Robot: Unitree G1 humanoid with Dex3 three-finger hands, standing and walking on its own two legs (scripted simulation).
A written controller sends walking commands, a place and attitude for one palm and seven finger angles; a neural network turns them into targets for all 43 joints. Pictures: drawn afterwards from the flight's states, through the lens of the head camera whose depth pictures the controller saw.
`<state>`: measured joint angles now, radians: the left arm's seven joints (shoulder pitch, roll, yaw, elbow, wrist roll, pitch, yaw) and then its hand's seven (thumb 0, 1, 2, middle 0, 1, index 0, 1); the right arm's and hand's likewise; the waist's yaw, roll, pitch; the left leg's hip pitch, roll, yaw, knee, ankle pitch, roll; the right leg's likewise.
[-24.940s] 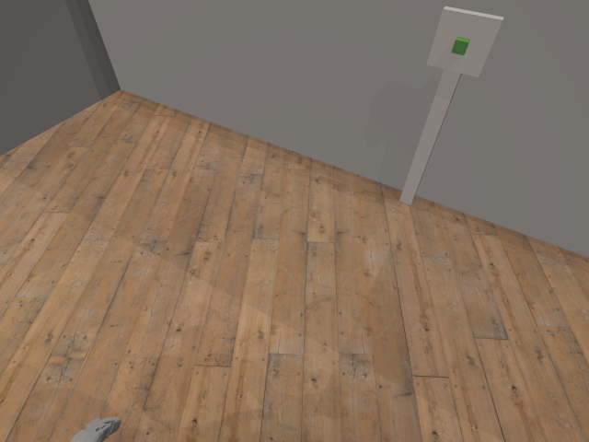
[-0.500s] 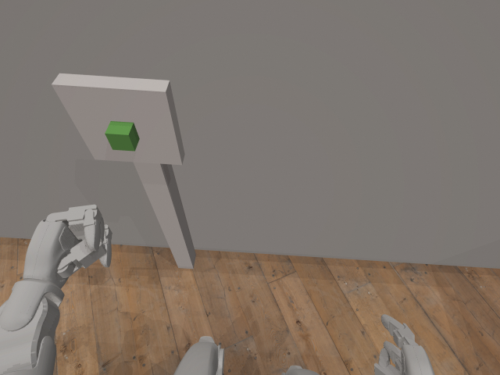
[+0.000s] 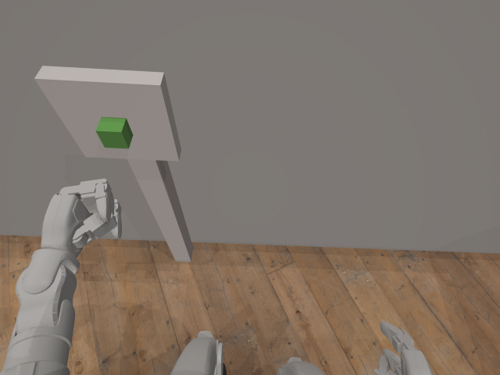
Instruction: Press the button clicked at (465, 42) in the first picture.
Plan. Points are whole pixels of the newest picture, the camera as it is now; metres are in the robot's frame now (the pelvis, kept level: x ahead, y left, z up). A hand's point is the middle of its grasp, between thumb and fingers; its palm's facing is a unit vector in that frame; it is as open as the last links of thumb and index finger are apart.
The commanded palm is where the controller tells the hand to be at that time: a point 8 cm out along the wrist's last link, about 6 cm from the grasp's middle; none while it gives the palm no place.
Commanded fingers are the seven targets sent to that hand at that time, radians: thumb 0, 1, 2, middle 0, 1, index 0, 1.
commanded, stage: aim a knuckle at the button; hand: left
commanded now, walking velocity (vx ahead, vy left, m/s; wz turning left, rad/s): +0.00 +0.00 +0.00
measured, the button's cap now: (115, 131) +0.48 +0.25 +0.08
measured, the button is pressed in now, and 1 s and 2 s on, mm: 0 0 0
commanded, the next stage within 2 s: none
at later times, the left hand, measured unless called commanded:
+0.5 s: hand (118, 194) +0.38 +0.23 +0.04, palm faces +0.02 -1.00 -0.05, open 3.1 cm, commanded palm +0.35 +0.27 +0.04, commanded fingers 0.00 0.90 0.90 -1.30 -1.50 -1.30 -1.50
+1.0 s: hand (112, 196) +0.37 +0.23 +0.05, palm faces +0.04 -1.00 -0.04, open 3.1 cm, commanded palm +0.34 +0.28 +0.04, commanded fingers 0.00 0.90 0.90 -1.30 -1.50 -1.30 -1.50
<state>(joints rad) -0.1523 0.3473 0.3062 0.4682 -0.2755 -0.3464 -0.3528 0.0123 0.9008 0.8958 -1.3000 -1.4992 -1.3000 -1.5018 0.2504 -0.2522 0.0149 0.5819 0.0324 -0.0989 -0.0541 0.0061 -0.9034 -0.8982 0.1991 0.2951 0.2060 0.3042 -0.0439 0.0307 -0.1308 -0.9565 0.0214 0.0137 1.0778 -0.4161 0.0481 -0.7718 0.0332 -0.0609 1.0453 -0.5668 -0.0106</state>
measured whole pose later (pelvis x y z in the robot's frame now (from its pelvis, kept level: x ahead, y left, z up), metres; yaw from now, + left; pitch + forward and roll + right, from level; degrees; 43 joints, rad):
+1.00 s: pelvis -0.01 -0.01 +0.00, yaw +0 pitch +17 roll -3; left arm -0.35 0.41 0.35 0.72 -0.24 -0.39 -0.35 0.01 0.90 0.90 -1.30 -1.50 -1.30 -1.50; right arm 0.27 -0.26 0.02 0.58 0.04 0.00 -0.04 0.00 -0.90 -0.90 0.20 0.30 0.21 0.30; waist -0.06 0.03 -0.13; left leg -0.98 0.03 0.00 1.09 -0.41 0.04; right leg -0.80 0.05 -0.07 1.06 -0.56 -0.02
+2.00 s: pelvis +0.00 +0.01 +0.00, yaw -1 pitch +18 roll -4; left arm -0.38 0.40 0.33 0.70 -0.23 -0.37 -0.32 0.01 0.90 0.90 -1.30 -1.50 -1.30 -1.50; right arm 0.29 -0.26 0.02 0.58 0.03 0.00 -0.04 0.00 -0.90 -0.90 0.20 0.30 0.21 0.30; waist -0.07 0.03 -0.13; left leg -1.00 0.03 0.01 1.09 -0.41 0.06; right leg -0.81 0.04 -0.06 1.05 -0.55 0.00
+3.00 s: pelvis +0.00 -0.01 -0.01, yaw -1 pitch +20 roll -4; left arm -0.54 0.46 0.39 0.89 -0.21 -0.40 -0.36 0.01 0.90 0.90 -1.30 -1.50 -1.33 -1.50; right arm 0.32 -0.26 0.02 0.62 0.03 0.04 -0.03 0.00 -0.90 -0.90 0.20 0.30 0.21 0.30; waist -0.10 0.03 -0.14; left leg -1.05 0.04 0.00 1.13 -0.43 0.04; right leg -0.87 0.06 -0.07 1.10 -0.58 -0.02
